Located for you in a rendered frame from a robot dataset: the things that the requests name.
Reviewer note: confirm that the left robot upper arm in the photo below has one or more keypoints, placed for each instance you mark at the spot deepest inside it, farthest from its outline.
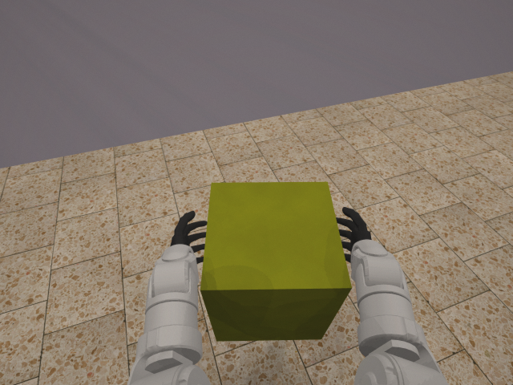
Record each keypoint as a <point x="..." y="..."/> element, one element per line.
<point x="184" y="374"/>

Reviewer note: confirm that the robot right forearm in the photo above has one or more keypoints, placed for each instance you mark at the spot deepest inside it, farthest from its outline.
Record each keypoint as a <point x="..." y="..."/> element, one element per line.
<point x="387" y="322"/>

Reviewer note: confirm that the carton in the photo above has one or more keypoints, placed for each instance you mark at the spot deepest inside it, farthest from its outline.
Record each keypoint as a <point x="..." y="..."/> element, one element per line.
<point x="274" y="266"/>

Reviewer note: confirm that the robot left forearm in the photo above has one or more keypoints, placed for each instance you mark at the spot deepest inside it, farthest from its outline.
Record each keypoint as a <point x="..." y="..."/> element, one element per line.
<point x="171" y="335"/>

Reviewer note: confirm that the left robot hand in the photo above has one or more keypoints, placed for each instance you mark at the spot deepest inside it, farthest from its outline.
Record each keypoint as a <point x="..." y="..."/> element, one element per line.
<point x="183" y="229"/>

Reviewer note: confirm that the right robot hand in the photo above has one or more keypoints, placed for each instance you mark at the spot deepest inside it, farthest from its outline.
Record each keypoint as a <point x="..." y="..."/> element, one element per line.
<point x="358" y="228"/>

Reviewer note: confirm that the right robot upper arm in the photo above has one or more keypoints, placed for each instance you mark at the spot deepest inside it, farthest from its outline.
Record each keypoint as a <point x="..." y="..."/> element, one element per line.
<point x="382" y="368"/>

